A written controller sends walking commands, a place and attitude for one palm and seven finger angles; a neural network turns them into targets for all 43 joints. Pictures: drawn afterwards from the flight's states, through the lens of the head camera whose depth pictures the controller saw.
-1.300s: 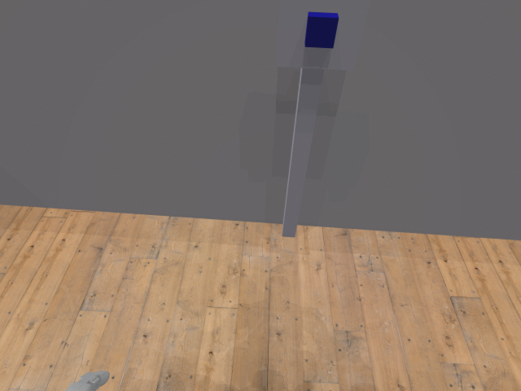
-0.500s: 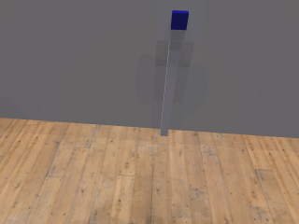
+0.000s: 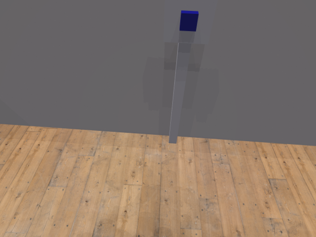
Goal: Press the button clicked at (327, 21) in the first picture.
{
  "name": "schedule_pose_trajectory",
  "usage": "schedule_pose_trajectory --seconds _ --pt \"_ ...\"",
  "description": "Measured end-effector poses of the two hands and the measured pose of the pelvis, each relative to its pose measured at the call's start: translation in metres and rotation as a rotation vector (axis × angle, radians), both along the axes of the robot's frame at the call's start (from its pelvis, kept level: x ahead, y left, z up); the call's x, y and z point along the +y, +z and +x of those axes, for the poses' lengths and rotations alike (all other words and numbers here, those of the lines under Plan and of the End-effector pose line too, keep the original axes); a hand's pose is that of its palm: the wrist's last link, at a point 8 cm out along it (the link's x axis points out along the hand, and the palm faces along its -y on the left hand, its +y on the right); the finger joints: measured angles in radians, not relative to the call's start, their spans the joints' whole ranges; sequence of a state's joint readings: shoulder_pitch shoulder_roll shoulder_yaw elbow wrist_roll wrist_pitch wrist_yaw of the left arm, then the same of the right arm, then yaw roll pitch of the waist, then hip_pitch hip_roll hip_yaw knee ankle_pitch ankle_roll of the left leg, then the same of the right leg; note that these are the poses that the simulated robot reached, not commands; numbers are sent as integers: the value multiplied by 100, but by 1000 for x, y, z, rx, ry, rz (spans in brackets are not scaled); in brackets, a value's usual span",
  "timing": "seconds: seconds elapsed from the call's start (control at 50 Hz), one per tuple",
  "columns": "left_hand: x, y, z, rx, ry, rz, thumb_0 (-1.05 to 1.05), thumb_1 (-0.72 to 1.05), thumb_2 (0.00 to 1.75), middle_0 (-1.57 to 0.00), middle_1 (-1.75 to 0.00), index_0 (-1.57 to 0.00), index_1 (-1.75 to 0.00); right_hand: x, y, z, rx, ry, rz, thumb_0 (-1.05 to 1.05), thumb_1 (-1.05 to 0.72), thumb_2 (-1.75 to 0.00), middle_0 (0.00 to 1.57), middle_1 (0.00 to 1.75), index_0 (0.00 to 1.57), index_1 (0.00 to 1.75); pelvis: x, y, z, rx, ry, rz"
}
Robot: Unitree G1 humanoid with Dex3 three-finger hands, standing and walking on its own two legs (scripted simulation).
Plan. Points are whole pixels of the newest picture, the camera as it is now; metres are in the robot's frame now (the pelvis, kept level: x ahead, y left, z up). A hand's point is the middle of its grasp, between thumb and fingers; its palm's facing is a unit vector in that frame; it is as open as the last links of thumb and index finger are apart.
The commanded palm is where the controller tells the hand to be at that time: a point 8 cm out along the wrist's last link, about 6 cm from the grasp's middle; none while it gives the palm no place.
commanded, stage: look at it before walking up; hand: left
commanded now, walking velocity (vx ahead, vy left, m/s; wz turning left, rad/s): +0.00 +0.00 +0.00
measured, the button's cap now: (188, 20) +0.88 -0.07 +0.17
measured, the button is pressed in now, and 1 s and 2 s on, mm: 0 0 0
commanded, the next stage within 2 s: walk to a spot facing it in 0.14 s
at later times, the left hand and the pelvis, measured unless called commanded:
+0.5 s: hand out of the picture +0.07 +0.22 -0.17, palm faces -0.10 -0.95 -0.29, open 7.4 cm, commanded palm none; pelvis +0.00 +0.00 -0.01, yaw -6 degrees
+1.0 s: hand out of the picture +0.07 +0.16 -0.16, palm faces -0.27 -0.93 -0.25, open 7.4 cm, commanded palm none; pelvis -0.02 -0.02 +0.00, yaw -20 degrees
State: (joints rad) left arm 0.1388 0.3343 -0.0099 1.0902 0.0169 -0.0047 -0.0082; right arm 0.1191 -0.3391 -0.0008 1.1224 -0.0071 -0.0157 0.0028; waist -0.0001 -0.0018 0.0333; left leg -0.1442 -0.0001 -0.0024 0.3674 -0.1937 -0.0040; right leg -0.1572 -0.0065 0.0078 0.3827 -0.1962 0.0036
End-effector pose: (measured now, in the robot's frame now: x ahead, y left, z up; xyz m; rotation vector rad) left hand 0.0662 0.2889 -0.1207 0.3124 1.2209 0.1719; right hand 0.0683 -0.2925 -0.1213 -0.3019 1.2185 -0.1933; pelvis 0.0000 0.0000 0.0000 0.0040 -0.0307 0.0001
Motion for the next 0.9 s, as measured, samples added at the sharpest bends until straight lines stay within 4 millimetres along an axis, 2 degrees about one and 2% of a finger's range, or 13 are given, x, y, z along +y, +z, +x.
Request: schedule_pose_trajectory --seconds 0.32,0.4,0.54,0.66,0.78,0.9 --pt "1 0 4 8 0 3 1 90 90 -20 -30 -21 -30 0 1 9 -8 1 -4 0 -90 -89 20 30 21 30 0 0 4 5 -11 -1" --pt "-5 -5 4 31 -8 -1 0 90 90 -20 -30 -21 -30 6 -3 6 -25 -31 4 0 -90 -89 20 30 21 30 0 -3 3 11 -45 2" --pt "-33 -21 2 79 -64 -37 0 90 90 -20 -30 -20 -30 18 -24 -21 -31 -120 71 0 -90 -89 20 30 21 30 -8 -14 -6 6 -129 34" --pt "-68 -25 1 68 -110 -39 0 90 90 -20 -30 -21 -30 8 -52 -51 -5 -206 131 0 -90 -89 20 30 21 30 -28 -28 -12 0 -190 26" --pt "-90 -13 -9 87 -124 -57 0 90 90 -20 -30 -21 -30 -4 -37 -68 11 -259 133 1 -90 -89 20 30 21 30 -36 -12 -20 22 -237 35" --pt "-95 -8 -1 98 -178 -69 0 90 90 -20 -30 -21 -30 -15 -22 -80 -25 -321 89 1 -90 -89 20 30 21 30 -34 -4 -23 48 -302 39"
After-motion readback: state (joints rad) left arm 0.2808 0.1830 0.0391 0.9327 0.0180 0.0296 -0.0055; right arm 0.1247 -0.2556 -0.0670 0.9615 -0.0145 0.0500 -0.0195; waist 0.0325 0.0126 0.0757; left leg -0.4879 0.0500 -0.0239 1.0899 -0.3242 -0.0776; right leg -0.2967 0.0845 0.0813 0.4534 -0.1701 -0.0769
